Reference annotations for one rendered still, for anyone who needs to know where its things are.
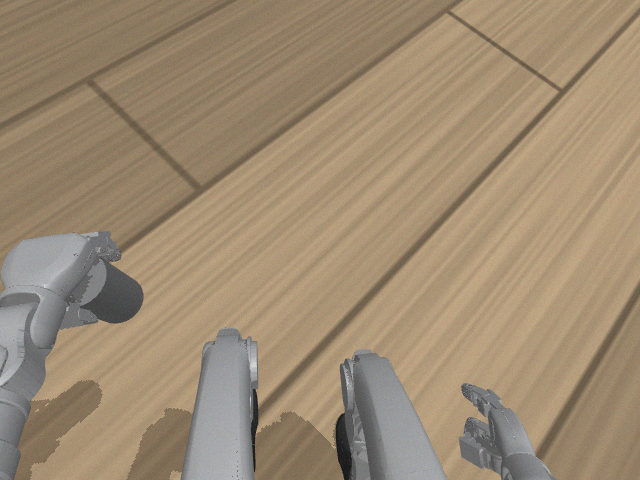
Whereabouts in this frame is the left robot arm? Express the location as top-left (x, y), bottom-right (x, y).
top-left (0, 285), bottom-right (66, 480)

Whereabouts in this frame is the right robot arm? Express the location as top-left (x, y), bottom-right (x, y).
top-left (501, 453), bottom-right (557, 480)

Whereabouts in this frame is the can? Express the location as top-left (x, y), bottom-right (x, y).
top-left (71, 255), bottom-right (143, 324)

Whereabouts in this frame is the left robot hand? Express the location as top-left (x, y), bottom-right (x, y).
top-left (1, 231), bottom-right (122, 330)

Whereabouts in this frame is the right robot hand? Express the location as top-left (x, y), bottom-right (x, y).
top-left (459, 383), bottom-right (536, 476)

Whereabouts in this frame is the right robot foot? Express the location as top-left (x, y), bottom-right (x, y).
top-left (336, 413), bottom-right (352, 480)

